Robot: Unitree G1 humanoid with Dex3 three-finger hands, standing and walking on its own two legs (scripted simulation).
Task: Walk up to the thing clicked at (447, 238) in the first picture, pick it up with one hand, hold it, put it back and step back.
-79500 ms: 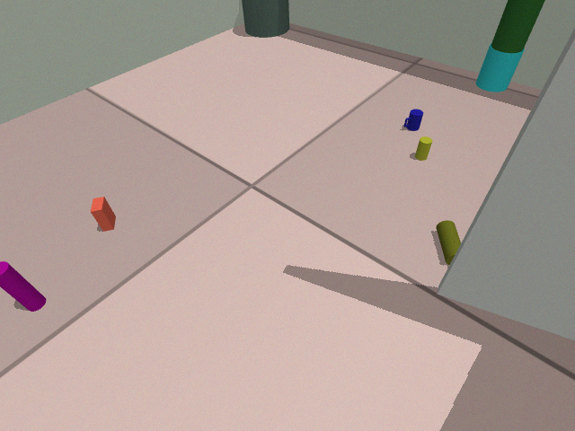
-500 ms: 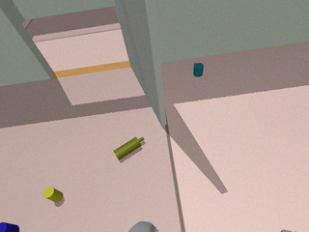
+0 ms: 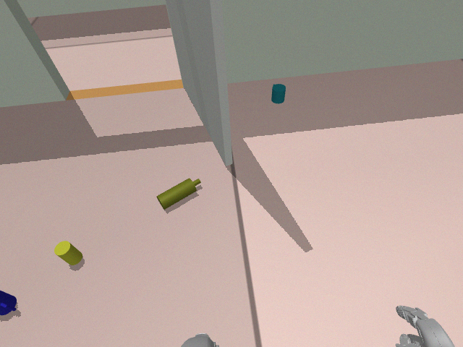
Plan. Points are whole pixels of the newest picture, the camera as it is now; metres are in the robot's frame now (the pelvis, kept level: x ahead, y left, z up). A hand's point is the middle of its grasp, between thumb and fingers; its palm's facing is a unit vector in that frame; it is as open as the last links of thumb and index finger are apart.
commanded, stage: step back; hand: left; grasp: from above
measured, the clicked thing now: (180, 191) +0.92 +0.33 -0.71
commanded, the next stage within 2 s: stand in 0.94 s
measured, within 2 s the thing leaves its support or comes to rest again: neither
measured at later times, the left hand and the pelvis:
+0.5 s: hand out of the picture +0.01 +0.30 -0.13, palm faces +0.06 -0.92 -0.39, open 7.4 cm; pelvis -0.02 +0.02 +0.02, yaw +4 degrees
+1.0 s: hand out of the picture +0.11 +0.29 -0.13, palm faces +0.11 -0.92 -0.38, open 7.4 cm; pelvis +0.03 +0.02 +0.01, yaw +4 degrees
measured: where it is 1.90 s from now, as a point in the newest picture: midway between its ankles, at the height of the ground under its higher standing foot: outside the picture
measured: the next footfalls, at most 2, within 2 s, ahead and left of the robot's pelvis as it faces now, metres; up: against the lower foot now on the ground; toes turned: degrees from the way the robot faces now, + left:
left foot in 0.32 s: +0.04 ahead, +0.13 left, +0.00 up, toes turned +4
right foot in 0.66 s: +0.10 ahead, -0.11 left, +0.00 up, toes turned +1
